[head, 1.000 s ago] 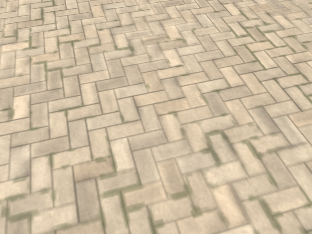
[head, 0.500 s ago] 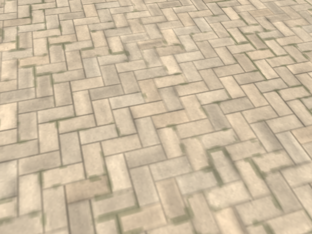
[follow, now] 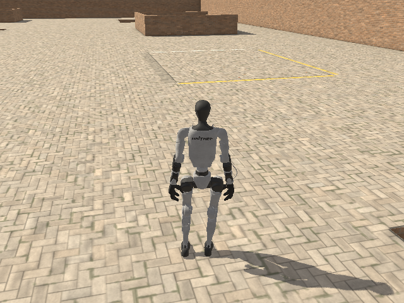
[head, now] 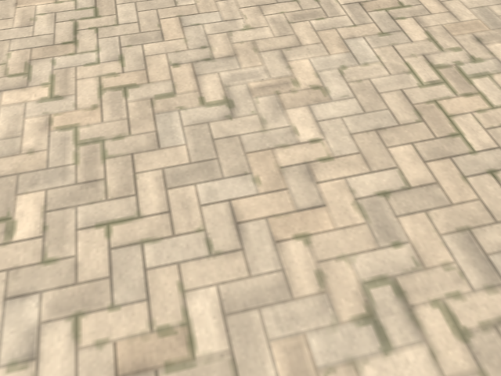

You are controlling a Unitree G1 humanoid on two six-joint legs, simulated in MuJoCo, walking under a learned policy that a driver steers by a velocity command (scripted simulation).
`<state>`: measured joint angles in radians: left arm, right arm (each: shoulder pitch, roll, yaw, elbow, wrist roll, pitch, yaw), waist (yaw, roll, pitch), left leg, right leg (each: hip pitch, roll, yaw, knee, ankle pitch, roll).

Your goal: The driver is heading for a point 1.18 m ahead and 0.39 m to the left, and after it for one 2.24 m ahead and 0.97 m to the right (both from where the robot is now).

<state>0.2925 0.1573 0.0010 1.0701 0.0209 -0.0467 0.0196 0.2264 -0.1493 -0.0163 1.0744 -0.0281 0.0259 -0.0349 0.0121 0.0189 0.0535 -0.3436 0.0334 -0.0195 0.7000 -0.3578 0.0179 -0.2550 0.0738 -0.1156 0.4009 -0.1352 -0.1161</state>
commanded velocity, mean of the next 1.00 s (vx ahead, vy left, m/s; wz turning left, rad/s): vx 0.25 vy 0.00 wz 0.00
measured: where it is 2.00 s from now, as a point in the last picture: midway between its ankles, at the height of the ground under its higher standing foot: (239, 253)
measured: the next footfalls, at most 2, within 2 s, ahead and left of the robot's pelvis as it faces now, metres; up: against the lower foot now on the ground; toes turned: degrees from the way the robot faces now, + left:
left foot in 0.06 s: +0.13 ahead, +0.13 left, +0.00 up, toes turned +3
right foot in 1.06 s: +0.48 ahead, -0.05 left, +0.00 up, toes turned -5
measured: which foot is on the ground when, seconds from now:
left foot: up 0.00-0.04, down 0.06-1.00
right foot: down 0.00-0.66, up 0.68-1.00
